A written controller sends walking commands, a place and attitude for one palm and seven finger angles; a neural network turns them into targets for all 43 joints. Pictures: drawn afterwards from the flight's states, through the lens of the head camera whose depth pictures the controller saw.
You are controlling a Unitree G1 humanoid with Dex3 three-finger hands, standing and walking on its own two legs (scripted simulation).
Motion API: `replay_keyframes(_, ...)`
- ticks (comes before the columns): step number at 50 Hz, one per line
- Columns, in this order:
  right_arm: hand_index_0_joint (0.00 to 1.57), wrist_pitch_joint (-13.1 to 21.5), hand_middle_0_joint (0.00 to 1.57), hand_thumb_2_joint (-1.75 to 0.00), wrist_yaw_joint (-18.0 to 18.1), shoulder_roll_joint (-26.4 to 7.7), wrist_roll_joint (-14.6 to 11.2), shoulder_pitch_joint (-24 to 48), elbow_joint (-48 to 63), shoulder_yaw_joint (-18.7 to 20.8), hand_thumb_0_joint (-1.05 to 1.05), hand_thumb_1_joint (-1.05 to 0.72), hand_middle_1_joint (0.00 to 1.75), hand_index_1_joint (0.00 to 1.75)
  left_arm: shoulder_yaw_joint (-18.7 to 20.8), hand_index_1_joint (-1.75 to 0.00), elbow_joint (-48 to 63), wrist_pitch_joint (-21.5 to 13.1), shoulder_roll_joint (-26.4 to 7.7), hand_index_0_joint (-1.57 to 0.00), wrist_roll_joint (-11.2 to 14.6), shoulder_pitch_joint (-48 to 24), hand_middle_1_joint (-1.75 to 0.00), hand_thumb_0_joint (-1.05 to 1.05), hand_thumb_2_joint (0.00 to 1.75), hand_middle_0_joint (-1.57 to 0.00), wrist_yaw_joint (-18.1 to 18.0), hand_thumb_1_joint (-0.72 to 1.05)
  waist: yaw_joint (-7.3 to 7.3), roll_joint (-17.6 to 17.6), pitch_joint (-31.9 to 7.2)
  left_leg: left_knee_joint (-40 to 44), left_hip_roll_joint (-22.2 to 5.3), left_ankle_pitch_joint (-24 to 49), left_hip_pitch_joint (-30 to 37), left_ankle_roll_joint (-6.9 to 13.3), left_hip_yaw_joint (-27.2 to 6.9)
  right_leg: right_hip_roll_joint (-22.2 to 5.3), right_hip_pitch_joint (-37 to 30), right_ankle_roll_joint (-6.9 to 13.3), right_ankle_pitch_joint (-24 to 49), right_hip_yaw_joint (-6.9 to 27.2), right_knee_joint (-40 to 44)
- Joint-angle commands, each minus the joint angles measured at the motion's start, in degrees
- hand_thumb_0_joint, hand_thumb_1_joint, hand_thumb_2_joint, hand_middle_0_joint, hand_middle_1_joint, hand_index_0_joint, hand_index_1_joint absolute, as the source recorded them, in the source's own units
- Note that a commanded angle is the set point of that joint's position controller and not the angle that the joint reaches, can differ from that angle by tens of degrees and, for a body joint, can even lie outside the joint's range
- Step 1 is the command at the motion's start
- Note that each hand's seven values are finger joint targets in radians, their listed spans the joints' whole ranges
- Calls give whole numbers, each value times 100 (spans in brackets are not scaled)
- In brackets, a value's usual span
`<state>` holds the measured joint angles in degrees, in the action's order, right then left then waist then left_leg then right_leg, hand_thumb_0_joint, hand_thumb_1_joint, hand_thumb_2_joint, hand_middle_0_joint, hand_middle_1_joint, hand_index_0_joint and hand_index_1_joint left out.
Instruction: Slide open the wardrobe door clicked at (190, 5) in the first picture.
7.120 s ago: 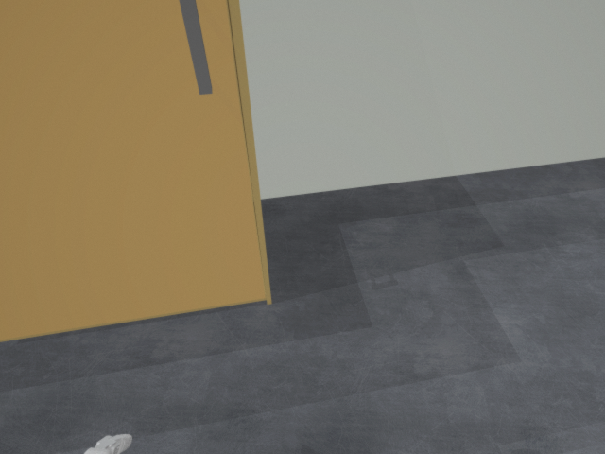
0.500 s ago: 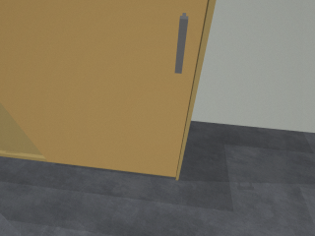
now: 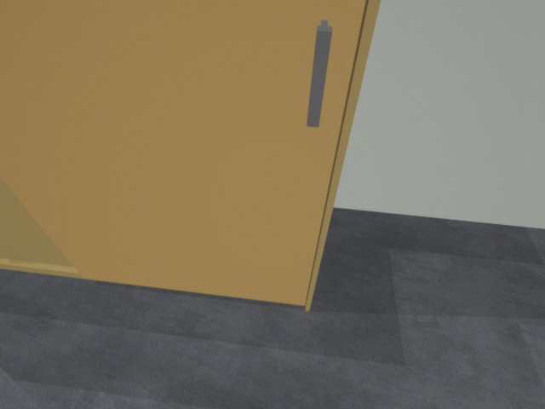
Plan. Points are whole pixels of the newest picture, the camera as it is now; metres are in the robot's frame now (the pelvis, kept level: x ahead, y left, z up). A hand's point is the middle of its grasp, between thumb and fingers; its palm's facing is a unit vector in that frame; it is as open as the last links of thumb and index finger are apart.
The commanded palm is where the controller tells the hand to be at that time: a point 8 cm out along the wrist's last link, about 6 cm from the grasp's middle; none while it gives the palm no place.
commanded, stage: look again from close up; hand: right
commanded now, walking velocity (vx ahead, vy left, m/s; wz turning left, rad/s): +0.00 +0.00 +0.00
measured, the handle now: (318, 75) +0.60 -0.04 +0.21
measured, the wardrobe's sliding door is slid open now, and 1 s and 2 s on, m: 0.00 0.00 0.00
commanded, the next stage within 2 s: shuffle to correct the standing spot in 0.98 s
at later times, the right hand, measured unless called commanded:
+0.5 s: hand out of the picture +0.00 -0.16 -0.18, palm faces +0.04 +0.99 -0.17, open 7.3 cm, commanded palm none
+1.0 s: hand out of the picture +0.01 -0.16 -0.17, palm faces +0.03 +0.98 -0.17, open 7.3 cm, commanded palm none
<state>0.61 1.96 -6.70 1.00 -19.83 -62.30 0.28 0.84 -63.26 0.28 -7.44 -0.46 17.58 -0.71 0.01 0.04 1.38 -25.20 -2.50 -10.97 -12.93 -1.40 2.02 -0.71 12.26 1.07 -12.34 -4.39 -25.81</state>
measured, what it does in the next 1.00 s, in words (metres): stands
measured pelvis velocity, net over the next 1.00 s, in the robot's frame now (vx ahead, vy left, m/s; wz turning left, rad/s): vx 0.02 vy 0.01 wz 0.01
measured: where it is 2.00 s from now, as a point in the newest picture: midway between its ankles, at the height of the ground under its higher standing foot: outside the picture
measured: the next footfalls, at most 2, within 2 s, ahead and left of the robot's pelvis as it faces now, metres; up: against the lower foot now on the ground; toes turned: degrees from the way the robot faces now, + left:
right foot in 1.62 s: +0.12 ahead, -0.06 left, +0.00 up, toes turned -13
left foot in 2.00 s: +0.30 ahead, +0.27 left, +0.00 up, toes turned +4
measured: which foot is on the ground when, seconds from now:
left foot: down 0.00-1.00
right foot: down 0.00-1.00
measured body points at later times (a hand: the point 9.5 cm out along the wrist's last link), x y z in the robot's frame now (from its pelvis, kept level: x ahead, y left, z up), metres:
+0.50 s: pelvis +0.01 +0.00 +0.00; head +0.02 +0.00 +0.45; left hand +0.00 +0.21 -0.16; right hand +0.00 -0.21 -0.16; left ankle +0.03 +0.13 -0.74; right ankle +0.02 -0.10 -0.74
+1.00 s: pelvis +0.02 +0.01 +0.00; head +0.03 +0.01 +0.45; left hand +0.02 +0.22 -0.16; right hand +0.01 -0.21 -0.16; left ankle +0.03 +0.13 -0.74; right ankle +0.02 -0.10 -0.74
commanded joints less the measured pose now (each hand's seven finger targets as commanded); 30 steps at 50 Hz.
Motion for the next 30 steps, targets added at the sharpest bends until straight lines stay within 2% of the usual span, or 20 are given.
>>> replay_keyframes(1, 20, 60, 20, -90, 58, -538, 16, -405, 148, 100, 0, -90, 30, 30, 78, -30, 129, -88, -514, -20, -18, 377, -30, 0, 90, -20, -55, 90, -26, 78, 360, 593, -368, -262, -141, 200, -451, -478, 296, -11, -269, 553, 647)
replay_keyframes(4, 20, 63, 20, -90, 63, -533, 15, -401, 135, 93, 0, -90, 30, 30, 72, -30, 120, -100, -533, -20, -13, 388, -30, 0, 90, -20, -60, 90, -19, -14, 281, 533, -352, -43, -61, 199, -411, -527, 223, -6, -137, 574, 661)
replay_keyframes(14, 20, 54, 20, -90, 58, -540, 18, -349, 127, 94, 0, -90, 30, 30, 69, -30, 94, -95, -537, -20, -17, 372, -30, 0, 90, -20, -64, 90, -11, 34, 390, 558, -339, -159, -84, 197, -438, -524, 289, -14, -283, 569, 704)
replay_keyframes(23, 20, 63, 20, -90, 51, -522, 12, -333, 103, 97, 0, -90, 30, 30, 67, -30, 73, -140, -558, -20, -19, 353, -30, 0, 90, -20, -80, 90, -5, -65, 184, 442, -334, 219, 49, 192, -382, -565, 113, 0, 95, 562, 696)
replay_keyframes(30, 20, 73, 20, -90, 56, -557, 18, -296, 62, 95, 0, -90, 30, 30, 60, -30, 46, -142, -561, -20, -14, 317, -30, 0, 90, -20, -88, 90, -8, 38, 247, 474, -362, 348, 75, 198, -391, -579, 39, -4, 293, 521, 674)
